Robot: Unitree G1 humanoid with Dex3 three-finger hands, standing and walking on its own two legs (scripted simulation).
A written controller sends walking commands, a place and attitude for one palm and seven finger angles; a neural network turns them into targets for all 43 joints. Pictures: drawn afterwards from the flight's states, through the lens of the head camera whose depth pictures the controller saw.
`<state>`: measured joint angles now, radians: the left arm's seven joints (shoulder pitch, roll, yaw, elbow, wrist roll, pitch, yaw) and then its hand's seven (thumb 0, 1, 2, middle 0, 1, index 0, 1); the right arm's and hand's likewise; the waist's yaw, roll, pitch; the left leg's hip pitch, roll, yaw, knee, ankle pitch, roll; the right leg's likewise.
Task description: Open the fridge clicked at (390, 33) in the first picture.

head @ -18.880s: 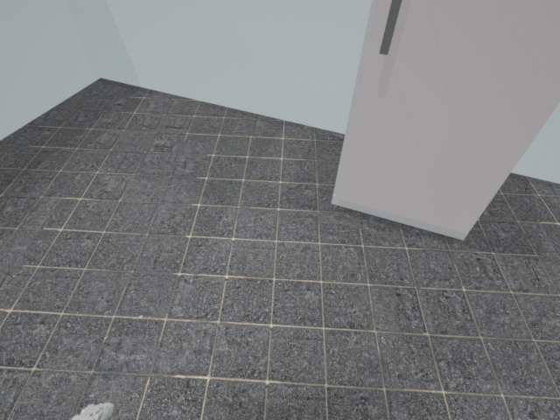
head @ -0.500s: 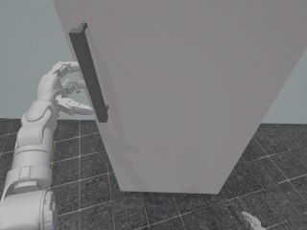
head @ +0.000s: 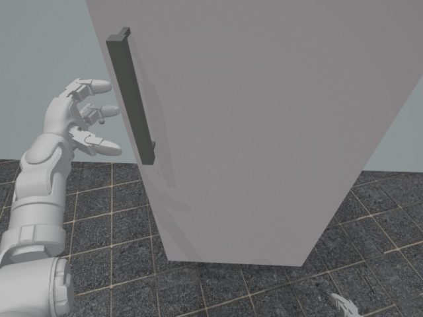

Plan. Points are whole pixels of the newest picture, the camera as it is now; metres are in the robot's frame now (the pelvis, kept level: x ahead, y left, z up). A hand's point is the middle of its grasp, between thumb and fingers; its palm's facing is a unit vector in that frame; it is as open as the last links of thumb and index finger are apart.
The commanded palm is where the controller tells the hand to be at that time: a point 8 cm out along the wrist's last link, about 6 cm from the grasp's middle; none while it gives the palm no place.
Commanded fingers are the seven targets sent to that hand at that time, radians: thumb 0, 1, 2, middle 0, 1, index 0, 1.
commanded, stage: move the hooked fingers beside the handle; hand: left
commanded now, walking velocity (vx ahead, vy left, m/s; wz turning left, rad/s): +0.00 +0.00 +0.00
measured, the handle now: (138, 105) +0.47 +0.17 +0.18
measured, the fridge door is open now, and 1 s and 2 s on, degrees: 0 0 0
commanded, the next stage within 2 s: feel for the door with the fingertips in 1.22 s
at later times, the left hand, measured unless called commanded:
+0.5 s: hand (99, 121) +0.40 +0.23 +0.19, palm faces +0.02 -1.00 +0.00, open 14.0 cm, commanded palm +0.38 +0.28 +0.19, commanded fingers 0.00 -0.50 0.30 -0.30 -1.20 -0.30 -1.20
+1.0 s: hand (100, 119) +0.41 +0.22 +0.19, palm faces +0.04 -1.00 +0.00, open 14.0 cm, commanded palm +0.38 +0.28 +0.19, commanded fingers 0.00 -0.50 0.30 -0.30 -1.20 -0.30 -1.20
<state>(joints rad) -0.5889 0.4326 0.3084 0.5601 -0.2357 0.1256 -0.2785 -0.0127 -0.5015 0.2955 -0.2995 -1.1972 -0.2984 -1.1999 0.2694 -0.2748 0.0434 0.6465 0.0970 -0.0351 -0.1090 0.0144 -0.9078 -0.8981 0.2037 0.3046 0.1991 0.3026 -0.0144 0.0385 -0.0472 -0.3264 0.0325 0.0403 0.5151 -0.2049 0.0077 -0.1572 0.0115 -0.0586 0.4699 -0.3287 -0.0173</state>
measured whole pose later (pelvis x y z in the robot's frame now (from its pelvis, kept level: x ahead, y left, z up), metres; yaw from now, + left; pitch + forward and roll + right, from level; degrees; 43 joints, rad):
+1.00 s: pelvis +0.01 +0.00 +0.00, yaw +0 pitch +2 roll -1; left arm -0.58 0.44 0.34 0.57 -0.23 0.12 -0.28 -0.01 -0.50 0.30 -0.30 -1.20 -0.30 -1.20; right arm 0.27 -0.27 0.05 0.63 0.09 -0.04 -0.10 0.01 -0.91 -0.90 0.20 0.30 0.20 0.30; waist -0.02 0.03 -0.06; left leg -0.34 0.03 0.05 0.52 -0.22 0.01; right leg -0.17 0.01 -0.05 0.47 -0.34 -0.02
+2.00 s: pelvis +0.00 +0.00 +0.00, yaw +0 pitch +1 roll -1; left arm -0.65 0.41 0.27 0.61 -0.23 0.14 -0.22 -0.01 -0.50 0.30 -0.30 -1.20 -0.30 -1.20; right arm 0.27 -0.26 0.05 0.66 0.09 -0.03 -0.11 0.01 -0.91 -0.90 0.20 0.30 0.20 0.30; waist -0.02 0.04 -0.04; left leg -0.33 0.03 0.04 0.51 -0.20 0.01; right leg -0.16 0.01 -0.06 0.47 -0.32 -0.02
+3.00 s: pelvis +0.00 +0.00 +0.00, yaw +0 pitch +0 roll -1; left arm -0.62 0.35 0.23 0.52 -0.22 0.18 -0.18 -0.01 -0.50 0.30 -0.30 -1.20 -0.29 -1.20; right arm 0.23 -0.26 0.05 0.65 0.09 -0.02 -0.10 0.01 -0.91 -0.90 0.20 0.30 0.20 0.30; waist -0.01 0.04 -0.04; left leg -0.30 0.03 0.03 0.49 -0.19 0.00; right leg -0.13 0.01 -0.06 0.45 -0.32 -0.02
